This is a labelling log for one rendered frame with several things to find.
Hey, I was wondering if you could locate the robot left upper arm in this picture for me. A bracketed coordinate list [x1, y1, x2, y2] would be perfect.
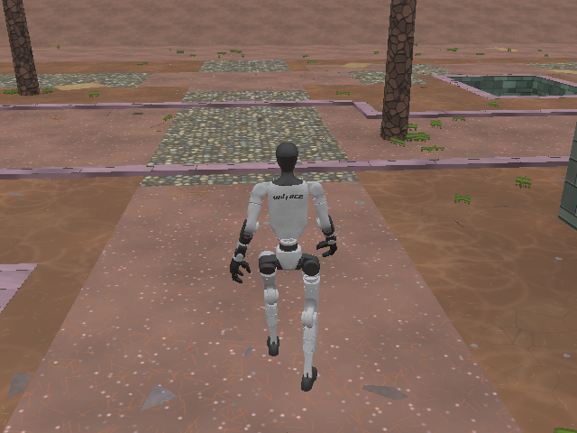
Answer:
[244, 182, 269, 233]

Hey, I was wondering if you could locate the right robot foot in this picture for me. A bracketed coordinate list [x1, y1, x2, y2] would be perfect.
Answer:
[301, 366, 317, 392]

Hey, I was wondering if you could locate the left robot shin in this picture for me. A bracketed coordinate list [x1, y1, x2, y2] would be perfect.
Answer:
[264, 290, 278, 345]

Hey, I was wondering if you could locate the robot left forearm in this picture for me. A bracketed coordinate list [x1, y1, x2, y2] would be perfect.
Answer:
[233, 219, 253, 262]

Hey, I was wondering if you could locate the robot right hand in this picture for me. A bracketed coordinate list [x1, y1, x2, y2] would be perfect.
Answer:
[316, 240, 337, 257]

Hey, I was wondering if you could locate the robot right forearm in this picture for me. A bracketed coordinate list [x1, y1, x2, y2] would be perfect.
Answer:
[322, 215, 336, 244]

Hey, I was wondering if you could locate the robot left hand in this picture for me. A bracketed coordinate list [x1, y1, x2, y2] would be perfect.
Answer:
[230, 258, 251, 283]

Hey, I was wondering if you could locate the robot right upper arm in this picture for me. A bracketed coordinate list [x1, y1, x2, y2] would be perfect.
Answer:
[307, 181, 331, 229]

